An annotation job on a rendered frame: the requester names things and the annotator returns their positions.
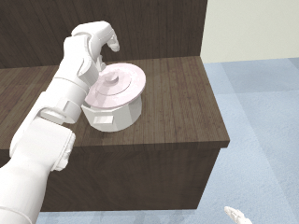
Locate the left robot upper arm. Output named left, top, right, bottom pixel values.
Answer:
left=0, top=116, right=76, bottom=224

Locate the lid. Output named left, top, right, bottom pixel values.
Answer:
left=84, top=63, right=147, bottom=110

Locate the knob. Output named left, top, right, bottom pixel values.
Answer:
left=105, top=72, right=119, bottom=84

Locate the robot left hand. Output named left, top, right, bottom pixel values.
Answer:
left=71, top=21, right=120, bottom=73

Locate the table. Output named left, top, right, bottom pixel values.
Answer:
left=0, top=0, right=231, bottom=213

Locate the pot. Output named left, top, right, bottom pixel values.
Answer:
left=81, top=94, right=142, bottom=133

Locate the robot right hand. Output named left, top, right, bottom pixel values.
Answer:
left=224, top=206, right=252, bottom=224

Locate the left robot forearm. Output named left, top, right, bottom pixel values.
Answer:
left=9, top=30, right=102, bottom=158

